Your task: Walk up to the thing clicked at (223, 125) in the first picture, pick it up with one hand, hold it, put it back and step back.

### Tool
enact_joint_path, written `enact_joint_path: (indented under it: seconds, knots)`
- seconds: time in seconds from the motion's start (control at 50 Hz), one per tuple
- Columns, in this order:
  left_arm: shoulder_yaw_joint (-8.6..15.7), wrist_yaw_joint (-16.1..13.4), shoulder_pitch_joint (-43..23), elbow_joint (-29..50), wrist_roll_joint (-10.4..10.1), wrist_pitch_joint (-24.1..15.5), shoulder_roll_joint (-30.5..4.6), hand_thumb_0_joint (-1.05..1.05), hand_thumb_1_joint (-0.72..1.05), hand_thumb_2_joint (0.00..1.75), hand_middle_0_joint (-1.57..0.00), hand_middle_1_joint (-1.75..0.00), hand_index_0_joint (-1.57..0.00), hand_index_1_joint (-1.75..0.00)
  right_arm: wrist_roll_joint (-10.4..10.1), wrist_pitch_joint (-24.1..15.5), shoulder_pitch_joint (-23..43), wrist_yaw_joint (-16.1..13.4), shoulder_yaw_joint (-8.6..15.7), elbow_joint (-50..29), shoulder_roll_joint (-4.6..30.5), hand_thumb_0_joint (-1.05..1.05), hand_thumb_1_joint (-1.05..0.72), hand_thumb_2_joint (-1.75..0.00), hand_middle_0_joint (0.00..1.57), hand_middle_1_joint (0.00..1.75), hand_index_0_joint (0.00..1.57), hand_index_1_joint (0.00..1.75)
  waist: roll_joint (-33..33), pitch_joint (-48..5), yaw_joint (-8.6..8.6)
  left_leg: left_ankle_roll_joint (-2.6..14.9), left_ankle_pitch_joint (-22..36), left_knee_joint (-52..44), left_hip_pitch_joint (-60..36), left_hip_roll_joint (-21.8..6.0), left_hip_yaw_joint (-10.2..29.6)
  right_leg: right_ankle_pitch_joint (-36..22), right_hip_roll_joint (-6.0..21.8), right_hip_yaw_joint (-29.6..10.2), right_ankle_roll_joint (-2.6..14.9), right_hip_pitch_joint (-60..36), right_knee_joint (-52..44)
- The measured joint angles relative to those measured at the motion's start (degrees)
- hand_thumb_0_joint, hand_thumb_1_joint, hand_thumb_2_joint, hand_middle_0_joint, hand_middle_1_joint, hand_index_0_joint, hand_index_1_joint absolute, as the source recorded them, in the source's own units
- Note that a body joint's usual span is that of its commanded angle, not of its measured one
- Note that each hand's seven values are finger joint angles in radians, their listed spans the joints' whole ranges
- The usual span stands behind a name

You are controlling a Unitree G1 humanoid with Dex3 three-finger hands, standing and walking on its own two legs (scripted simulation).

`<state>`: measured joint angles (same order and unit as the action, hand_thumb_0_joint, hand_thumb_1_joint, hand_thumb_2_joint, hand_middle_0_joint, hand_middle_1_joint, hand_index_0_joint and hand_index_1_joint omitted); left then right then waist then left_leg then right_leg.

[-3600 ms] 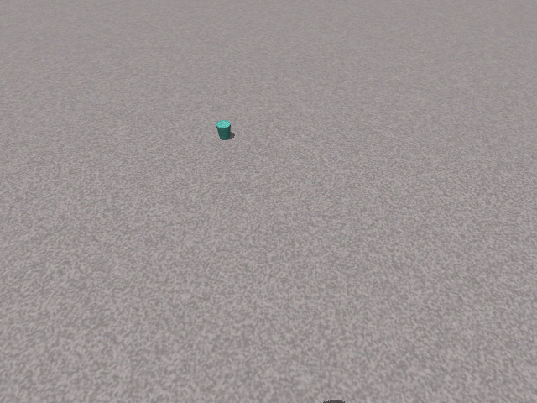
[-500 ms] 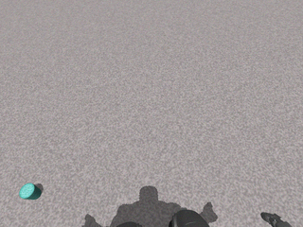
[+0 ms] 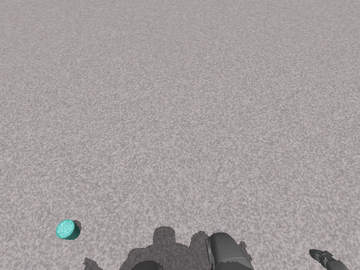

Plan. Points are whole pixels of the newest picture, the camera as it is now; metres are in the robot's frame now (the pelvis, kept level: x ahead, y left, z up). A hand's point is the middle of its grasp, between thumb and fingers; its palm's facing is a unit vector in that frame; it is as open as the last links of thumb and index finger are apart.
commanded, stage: walk up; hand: left
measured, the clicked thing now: (69, 230) +0.40 +0.55 -0.67
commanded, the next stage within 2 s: none
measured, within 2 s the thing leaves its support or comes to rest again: neither
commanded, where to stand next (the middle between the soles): -0.05 +0.40 m, yaw -18 degrees
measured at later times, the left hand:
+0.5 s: hand out of the picture +0.04 +0.57 -0.11, palm faces -0.13 -0.74 -0.66, open 7.4 cm
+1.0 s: hand out of the picture -0.02 +0.71 -0.10, palm faces -0.20 -0.81 -0.55, open 7.4 cm
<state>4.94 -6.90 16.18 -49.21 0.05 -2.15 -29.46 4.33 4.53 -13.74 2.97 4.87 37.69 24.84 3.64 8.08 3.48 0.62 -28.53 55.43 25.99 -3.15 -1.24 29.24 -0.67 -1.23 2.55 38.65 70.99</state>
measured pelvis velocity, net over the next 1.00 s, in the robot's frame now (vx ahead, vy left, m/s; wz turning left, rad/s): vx -0.16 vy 0.44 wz -0.22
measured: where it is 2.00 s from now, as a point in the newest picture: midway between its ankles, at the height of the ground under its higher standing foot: outside the picture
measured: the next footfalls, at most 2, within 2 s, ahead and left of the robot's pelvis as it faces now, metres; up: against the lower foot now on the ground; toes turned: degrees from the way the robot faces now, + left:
right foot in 0.12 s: +0.08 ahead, -0.04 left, +0.00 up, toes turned -6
left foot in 0.46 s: -0.02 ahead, +0.40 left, +0.00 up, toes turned -6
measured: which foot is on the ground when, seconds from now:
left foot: down 0.00-0.12, up 0.14-0.44, down 0.46-0.78, up 0.80-1.00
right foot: up 0.00-0.10, down 0.12-0.48, up 0.50-0.76, down 0.78-1.00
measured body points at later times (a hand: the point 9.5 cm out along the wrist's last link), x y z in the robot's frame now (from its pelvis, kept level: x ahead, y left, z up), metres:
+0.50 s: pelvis -0.08 +0.24 -0.02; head -0.03 +0.20 +0.42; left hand +0.05 +0.61 -0.07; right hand +0.01 -0.12 -0.12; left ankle -0.06 +0.40 -0.69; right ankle +0.03 -0.02 -0.68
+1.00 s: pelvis -0.16 +0.44 +0.01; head -0.12 +0.39 +0.45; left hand -0.01 +0.75 -0.07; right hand -0.14 +0.11 -0.12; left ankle -0.12 +0.60 -0.64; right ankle -0.11 +0.27 -0.69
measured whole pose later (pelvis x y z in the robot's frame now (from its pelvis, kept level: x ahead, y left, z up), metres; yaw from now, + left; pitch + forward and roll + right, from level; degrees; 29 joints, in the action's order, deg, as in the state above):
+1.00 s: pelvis -0.16 +0.44 +0.01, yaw -12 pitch -3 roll +1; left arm 2.8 -4.6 14.4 -46.3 3.1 -1.4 -22.0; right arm 0.6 5.5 -13.9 2.3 5.1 42.5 24.8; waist 4.8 9.0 -0.5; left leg -0.9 -28.5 65.7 26.9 -0.2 6.3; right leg 20.1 3.8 -1.1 1.6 27.2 49.3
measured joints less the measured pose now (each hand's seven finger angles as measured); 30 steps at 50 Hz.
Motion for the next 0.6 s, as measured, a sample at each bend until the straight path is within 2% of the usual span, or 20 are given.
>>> enact_joint_path:
  seconds: [0.06, 0.1, 0.12, 0.14, 0.18, 0.24, 0.3, 0.34, 0.38, 0.46, 0.48, 0.5, 0.52, 0.56, 0.6]
  knots:
    - [-1.0, 0.8, -0.1, 1.0, -0.7, -0.5, 2.2, 0.01, 0.9, 0.9, -0.21, -0.3, -0.2, -0.3, 0.2, 0.4, -1.1, -0.3, -0.7, -0.7, -0.8, 0.01, -0.9, -0.89, 0.21, 0.3, 0.21, 0.3, 0.1, 0.6, 0.97, 1.85, 2.2, -3.6, -1.1, 1.3, -2.1, -1.4, -0.9, 6.5, -0.17, -4.2, -6.8]
    - [-1.9, 1.0, 0.7, 2.7, -0.6, -1.5, 3.9, 0.01, 0.9, 0.9, -0.21, -0.3, -0.2, -0.3, 0.1, 1.1, -1.8, -0.3, -0.9, -1.5, -0.4, 0.01, -0.9, -0.89, 0.21, 0.3, 0.21, 0.3, 0.8, 0.5, 0.95, 3.01, 2.9, -3.5, -0.3, 2.2, -3.6, -7.6, -1.3, 8.5, 0.52, -9.8, -19.4]
    - [-2.2, 1.0, 1.4, 3.9, -0.1, -2.1, 4.3, 0.01, 0.9, 0.9, -0.21, -0.3, -0.2, -0.3, -0.2, 1.4, -2.0, -0.4, -0.9, -1.8, -0.2, 0.01, -0.9, -0.89, 0.21, 0.3, 0.21, 0.3, 0.8, 0.5, 0.36, 2.71, 3.4, -1.0, 1.2, 2.8, -3.8, -9.0, -1.5, 7.7, 1.71, -11.8, -24.0]
    - [-2.4, 0.8, 1.4, 4.8, 0.4, -2.4, 5.1, 0.01, 0.9, 0.9, -0.21, -0.3, -0.21, -0.3, -0.5, 1.7, -1.6, -0.5, -0.8, -1.7, 0.2, 0.01, -0.9, -0.89, 0.21, 0.3, 0.21, 0.3, 1.8, 1.6, -0.16, 1.84, 1.6, 3.0, 2.7, 3.0, -2.5, -8.8, -1.9, 7.3, 1.91, -11.7, -23.5]
    - [-3.4, 0.6, 1.1, 5.7, 0.8, -1.9, 6.2, 0.01, 0.9, 0.9, -0.21, -0.31, -0.21, -0.3, -0.6, 2.6, -1.4, -1.1, -0.5, -1.4, 0.4, 0.01, -0.9, -0.89, 0.21, 0.3, 0.21, 0.3, 3.4, 2.8, -0.47, 0.67, -2.7, 12.7, 6.4, 3.9, 0.9, -8.8, -1.2, 7.1, 1.22, -11.6, -22.1]
    - [-3.9, 0.5, 1.1, 6.2, 1.1, -1.5, 7.2, 0.01, 0.89, 0.9, -0.21, -0.31, -0.21, -0.3, -0.6, 3.6, -0.9, -0.7, 0.0, -0.6, 0.9, 0.01, -0.9, -0.89, 0.21, 0.3, 0.21, 0.3, 4.3, 2.6, -1.48, -0.27, -0.5, 23.0, 10.4, 3.0, 4.2, -10.2, 0.9, 5.3, -0.16, -11.8, -22.7]
    - [-3.5, 0.9, 1.8, 6.4, 1.7, -1.1, 6.8, 0.01, 0.89, 0.9, -0.22, -0.31, -0.21, -0.3, -0.5, 3.5, -0.1, 0.3, 0.6, -0.8, 1.8, 0.01, -0.9, -0.89, 0.21, 0.3, 0.21, 0.3, 3.9, 1.9, -2.03, -0.72, 3.3, 25.5, 11.2, 0.7, 6.6, -11.3, 3.4, 2.3, -1.12, -10.6, -22.7]
    - [-3.0, 1.1, 2.2, 6.3, 2.2, -0.9, 6.0, 0.01, 0.89, 0.9, -0.22, -0.31, -0.21, -0.3, -0.5, 3.5, 0.4, 0.7, 1.0, -1.1, 2.4, 0.01, -0.9, -0.89, 0.21, 0.3, 0.21, 0.3, 3.6, 1.1, -2.34, -0.74, 4.5, 23.0, 9.7, -1.2, 7.2, -11.8, 4.8, 0.1, -1.55, -9.1, -22.3]
    - [-2.3, 1.4, 2.5, 6.1, 2.7, -0.8, 4.7, 0.01, 0.89, 0.9, -0.22, -0.31, -0.21, -0.3, -0.6, 3.4, 1.0, 1.0, 1.5, -1.2, 3.2, 0.01, -0.9, -0.89, 0.21, 0.3, 0.21, 0.3, 3.3, 0.3, -2.68, -0.59, 3.4, 17.8, 7.1, -2.5, 7.0, -12.2, 5.9, -2.2, -1.76, -7.1, -21.6]
    - [-1.1, 1.5, 1.8, 6.0, 3.0, -0.6, 1.7, 0.01, 0.89, 0.9, -0.22, -0.31, -0.21, -0.3, -0.9, 3.0, 1.6, 1.1, 2.4, -0.8, 5.2, 0.01, -0.9, -0.89, 0.21, 0.3, 0.21, 0.3, 2.9, -0.6, -3.43, 0.35, -2.2, 4.4, 0.5, -2.5, 5.2, -13.7, 8.1, -6.4, -2.91, -2.7, -20.3]
    - [-0.7, 1.4, 1.1, 5.7, 2.9, -0.3, 0.7, 0.01, 0.89, 0.9, -0.22, -0.31, -0.21, -0.3, -0.8, 2.5, 1.7, 1.0, 2.8, -0.4, 5.1, 0.01, -0.9, -0.89, 0.21, 0.3, 0.21, 0.3, 1.7, -0.2, -3.55, -1.71, -5.1, 3.2, -0.3, -1.3, 4.0, -13.8, 9.2, -8.1, -2.7, -1.8, -19.5]
    - [-0.1, 1.0, 0.3, 4.9, 2.7, 0.2, -0.1, 0.01, 0.89, 0.9, -0.21, -0.31, -0.21, -0.3, -0.4, 1.9, 1.7, 0.8, 2.8, -0.1, 4.5, 0.01, -0.9, -0.89, 0.21, 0.3, 0.21, 0.3, 0.0, 0.8, -4.02, -2.56, -5.2, 4.3, -0.4, 0.0, 2.2, -10.6, 9.1, -11.0, -1.43, -0.9, -17.5]
    - [0.3, 0.4, -0.3, 3.5, 2.3, 0.9, -0.2, 0.01, 0.89, 0.9, -0.21, -0.31, -0.21, -0.3, -0.4, 1.5, 1.4, 0.7, 2.4, 0.1, 4.2, 0.01, -0.9, -0.89, 0.21, 0.3, 0.2, 0.3, 0.0, 1.1, -4.02, -2.64, -5.0, 5.7, 0.1, 0.2, 1.5, -5.6, 7.3, -12.3, -0.8, -0.1, -13.7]
    - [0.6, -0.6, -1.5, 0.7, 1.6, 1.8, 0.0, 0.01, 0.89, 0.9, -0.21, -0.31, -0.21, -0.3, -0.5, 1.4, 0.8, 0.3, 1.4, 1.1, 2.8, 0.01, -0.9, -0.89, 0.21, 0.3, 0.2, 0.3, 0.9, 1.2, -2.6, -1.83, -3.6, 5.9, 0.7, -0.1, 1.7, -1.0, 2.8, -10.2, -0.21, 1.1, -4.9]
    - [0.7, -0.5, -1.9, -0.6, 0.6, 1.7, -0.1, 0.01, 0.9, 0.9, -0.21, -0.3, -0.2, -0.3, -0.4, 1.4, 0.4, -0.2, 0.3, 1.9, 0.4, 0.01, -0.9, -0.89, 0.21, 0.3, 0.21, 0.3, -0.1, 1.5, -1.36, -0.71, -1.2, 3.2, 0.4, 0.4, 1.0, -1.0, -0.2, -6.8, -0.08, 1.6, 0.9]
